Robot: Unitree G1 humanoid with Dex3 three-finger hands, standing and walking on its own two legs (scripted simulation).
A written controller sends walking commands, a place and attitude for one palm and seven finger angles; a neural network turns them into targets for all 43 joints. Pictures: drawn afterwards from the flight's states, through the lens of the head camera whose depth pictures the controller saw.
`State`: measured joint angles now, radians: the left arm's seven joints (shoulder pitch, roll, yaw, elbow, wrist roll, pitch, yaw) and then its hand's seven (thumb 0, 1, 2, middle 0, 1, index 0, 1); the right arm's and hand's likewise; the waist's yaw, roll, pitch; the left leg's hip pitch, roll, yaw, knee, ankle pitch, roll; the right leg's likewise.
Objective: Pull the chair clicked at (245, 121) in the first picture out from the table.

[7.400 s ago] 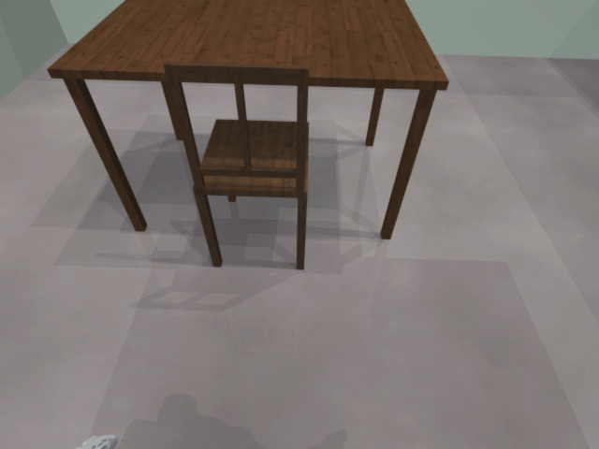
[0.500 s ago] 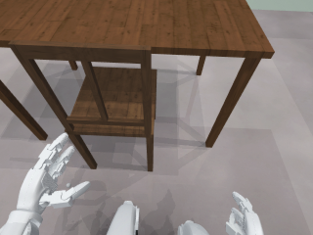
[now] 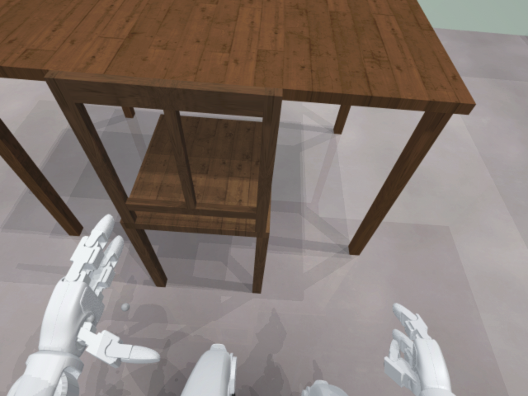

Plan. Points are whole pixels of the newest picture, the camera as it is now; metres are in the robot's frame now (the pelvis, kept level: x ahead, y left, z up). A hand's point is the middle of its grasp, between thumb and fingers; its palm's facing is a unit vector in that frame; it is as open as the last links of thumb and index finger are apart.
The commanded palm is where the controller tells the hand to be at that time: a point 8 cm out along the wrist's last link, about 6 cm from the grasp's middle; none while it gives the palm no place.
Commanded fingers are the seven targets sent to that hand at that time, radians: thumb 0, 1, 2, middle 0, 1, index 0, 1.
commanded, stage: raise the hand toward the chair's back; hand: left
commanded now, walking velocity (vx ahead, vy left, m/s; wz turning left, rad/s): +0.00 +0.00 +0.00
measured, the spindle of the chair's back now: (183, 164) +0.53 +0.20 -0.01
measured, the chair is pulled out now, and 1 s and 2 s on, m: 0.00 0.00 0.00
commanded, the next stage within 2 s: aim the fingers beside a spindle in 0.84 s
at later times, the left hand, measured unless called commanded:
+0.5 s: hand (130, 288) +0.24 +0.20 +0.06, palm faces +0.01 -1.00 -0.06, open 16.9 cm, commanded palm +0.22 +0.25 +0.06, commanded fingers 0.00 -0.50 0.30 -0.06 -0.08 -0.06 -0.08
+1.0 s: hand (144, 283) +0.25 +0.18 +0.06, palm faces +0.02 -1.00 -0.06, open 16.9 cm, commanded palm +0.24 +0.24 +0.06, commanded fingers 0.00 -0.50 0.30 -0.06 -0.08 -0.06 -0.08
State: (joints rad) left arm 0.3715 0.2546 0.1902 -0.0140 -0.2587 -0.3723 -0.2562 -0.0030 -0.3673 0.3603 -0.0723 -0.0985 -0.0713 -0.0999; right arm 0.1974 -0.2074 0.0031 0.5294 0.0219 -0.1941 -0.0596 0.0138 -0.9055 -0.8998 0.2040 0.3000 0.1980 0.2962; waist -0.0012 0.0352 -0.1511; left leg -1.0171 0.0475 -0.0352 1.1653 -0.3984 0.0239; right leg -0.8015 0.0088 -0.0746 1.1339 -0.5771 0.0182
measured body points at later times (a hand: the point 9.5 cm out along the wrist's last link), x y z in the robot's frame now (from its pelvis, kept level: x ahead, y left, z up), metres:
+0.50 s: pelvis +0.00 -0.01 +0.01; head +0.05 +0.01 +0.46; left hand +0.24 +0.25 +0.06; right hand +0.17 -0.25 -0.07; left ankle +0.09 +0.10 -0.64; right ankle -0.01 -0.14 -0.64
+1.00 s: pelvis +0.01 -0.02 +0.01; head +0.07 -0.01 +0.46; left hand +0.25 +0.24 +0.06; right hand +0.19 -0.26 -0.07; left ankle +0.09 +0.10 -0.64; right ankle -0.01 -0.14 -0.64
